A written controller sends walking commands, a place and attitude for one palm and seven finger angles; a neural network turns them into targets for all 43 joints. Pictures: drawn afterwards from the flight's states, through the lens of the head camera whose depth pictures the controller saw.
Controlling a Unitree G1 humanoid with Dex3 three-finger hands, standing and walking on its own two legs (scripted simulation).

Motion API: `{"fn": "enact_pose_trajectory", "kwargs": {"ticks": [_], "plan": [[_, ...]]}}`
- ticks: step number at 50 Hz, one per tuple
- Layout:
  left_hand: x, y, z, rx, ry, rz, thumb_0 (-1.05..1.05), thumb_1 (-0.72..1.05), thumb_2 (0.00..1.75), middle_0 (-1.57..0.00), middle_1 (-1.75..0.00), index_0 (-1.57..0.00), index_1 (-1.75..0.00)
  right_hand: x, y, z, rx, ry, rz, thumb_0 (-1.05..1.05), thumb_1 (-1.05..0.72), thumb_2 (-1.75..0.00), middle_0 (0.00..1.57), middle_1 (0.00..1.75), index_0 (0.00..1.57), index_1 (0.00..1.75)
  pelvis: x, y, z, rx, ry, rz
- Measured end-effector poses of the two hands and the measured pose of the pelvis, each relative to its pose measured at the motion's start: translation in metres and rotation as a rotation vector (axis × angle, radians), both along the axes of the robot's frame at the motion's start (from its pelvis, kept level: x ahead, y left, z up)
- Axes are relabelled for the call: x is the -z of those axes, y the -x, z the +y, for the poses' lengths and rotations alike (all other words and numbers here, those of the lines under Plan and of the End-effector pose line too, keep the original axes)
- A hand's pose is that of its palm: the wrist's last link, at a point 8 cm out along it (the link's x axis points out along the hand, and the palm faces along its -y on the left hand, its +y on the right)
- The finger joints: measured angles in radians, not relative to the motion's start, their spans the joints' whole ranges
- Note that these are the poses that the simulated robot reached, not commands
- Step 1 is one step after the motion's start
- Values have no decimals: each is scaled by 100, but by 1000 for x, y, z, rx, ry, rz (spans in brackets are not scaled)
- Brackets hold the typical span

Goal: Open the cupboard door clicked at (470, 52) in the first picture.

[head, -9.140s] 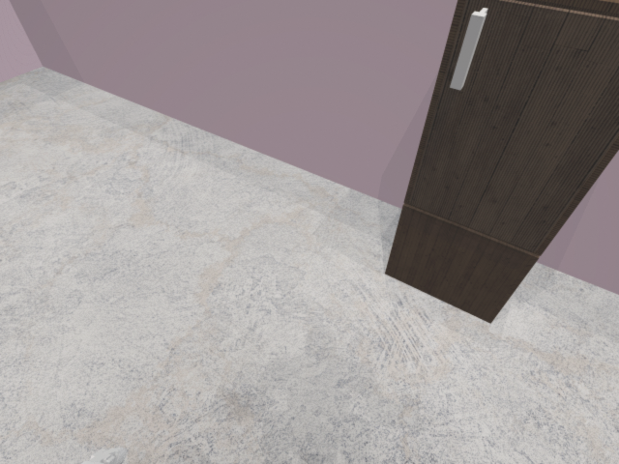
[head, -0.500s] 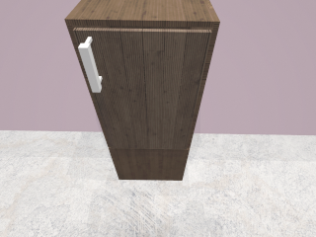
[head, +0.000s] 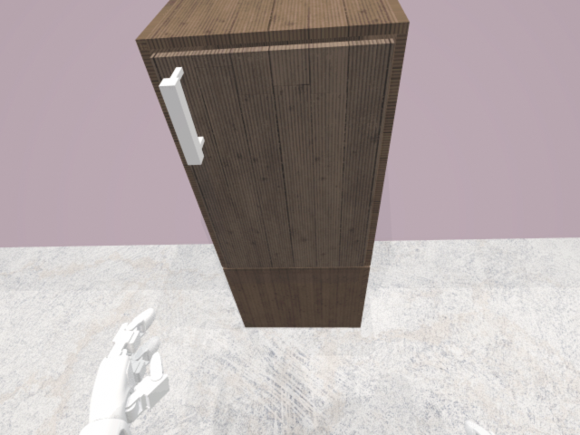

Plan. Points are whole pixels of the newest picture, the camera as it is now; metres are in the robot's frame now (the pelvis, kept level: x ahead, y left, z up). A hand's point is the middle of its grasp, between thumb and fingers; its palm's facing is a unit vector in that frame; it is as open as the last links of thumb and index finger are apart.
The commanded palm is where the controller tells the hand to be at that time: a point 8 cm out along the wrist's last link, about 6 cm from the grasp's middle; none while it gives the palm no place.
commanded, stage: raise the hand with hooked fingers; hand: left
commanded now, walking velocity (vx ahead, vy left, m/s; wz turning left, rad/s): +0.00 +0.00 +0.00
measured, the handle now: (187, 117) +0.58 +0.19 +0.16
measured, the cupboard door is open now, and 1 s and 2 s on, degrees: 0 0 0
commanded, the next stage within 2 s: move the hooked fingers beside the handle in 1.90 s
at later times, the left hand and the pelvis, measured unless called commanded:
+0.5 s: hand (146, 362) +0.20 +0.19 +0.06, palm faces -0.08 -0.99 -0.10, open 10.3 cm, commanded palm +0.17 +0.26 +0.05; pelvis -0.04 +0.01 -0.04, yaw +1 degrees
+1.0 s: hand (69, 311) +0.24 +0.27 +0.12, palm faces +0.04 -1.00 -0.06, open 13.2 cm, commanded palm +0.21 +0.31 +0.13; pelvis -0.03 +0.03 +0.00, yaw -1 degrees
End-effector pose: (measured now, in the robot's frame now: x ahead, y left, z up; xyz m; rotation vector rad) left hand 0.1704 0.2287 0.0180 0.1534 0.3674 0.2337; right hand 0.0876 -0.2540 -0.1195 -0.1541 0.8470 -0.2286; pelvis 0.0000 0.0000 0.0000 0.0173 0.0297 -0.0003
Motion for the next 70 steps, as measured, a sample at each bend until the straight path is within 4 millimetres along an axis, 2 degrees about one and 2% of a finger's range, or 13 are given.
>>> {"fn": "enact_pose_trajectory", "kwargs": {"ticks": [3,5,9,14,18,23,28,35,39,44,56,63,70], "plan": [[-29,-36,-19,138,56,-301,3,83,84,-20,-38,-20,-37,-14,-33,-6,-39,31,-157,1,-91,-90,20,30,20,30,12,10,0,6,-6,57],[-27,-42,-32,239,129,-415,2,78,83,-21,-41,-20,-40,-24,-51,-9,-71,48,-232,1,-91,-90,20,30,20,30,21,17,-2,18,-11,85],[8,-19,-38,335,204,-357,1,68,79,-22,-46,-21,-46,-42,-76,-10,-127,86,-321,1,-90,-90,20,30,20,30,35,24,-4,25,-13,101],[32,27,-3,160,169,-199,1,55,74,-23,-54,-23,-53,-50,-93,2,-167,98,-353,1,-90,-90,20,30,20,30,40,26,-2,11,6,87],[2,34,25,79,64,-352,2,45,70,-24,-60,-23,-59,-37,-90,23,-219,81,-320,1,-90,-90,20,30,20,30,43,30,-1,-14,33,82],[-40,0,19,262,44,-516,1,33,65,-24,-67,-23,-66,-13,-65,47,-240,21,-237,1,-90,-90,20,30,20,30,42,39,4,-30,55,70],[-34,-35,17,375,124,-319,1,22,60,-25,-74,-24,-74,-9,-30,54,-151,-24,-168,1,-90,-90,21,30,20,30,30,39,10,0,43,67],[-56,-35,61,165,105,-363,1,6,53,-27,-85,-26,-84,-22,-7,39,-95,25,-138,1,-90,-90,21,30,20,30,18,29,19,27,33,46],[-76,-32,71,178,55,-448,0,-4,49,-27,-91,-26,-90,-27,-12,31,-125,65,-142,1,-90,-90,20,30,20,30,16,29,24,13,41,31],[-77,-41,72,263,95,-391,0,-16,44,-28,-98,-27,-98,-40,-30,32,-126,91,-197,1,-90,-90,20,30,20,30,11,30,29,7,44,11],[-137,-48,106,190,63,-493,-1,-42,33,-30,-115,-29,-115,-68,-71,66,-210,33,-336,1,-90,-90,20,30,20,30,0,28,28,-2,40,-48],[-142,-53,113,203,67,-391,-1,-48,31,-30,-119,-30,-118,-66,-71,71,-230,10,-311,1,-90,-90,21,30,20,30,-4,31,25,-9,39,-64],[-180,-58,123,189,38,-500,-1,-49,30,-30,-120,-30,-119,-63,-63,61,-225,15,-277,1,-90,-90,21,30,20,30,-7,30,17,-12,38,-78]]}}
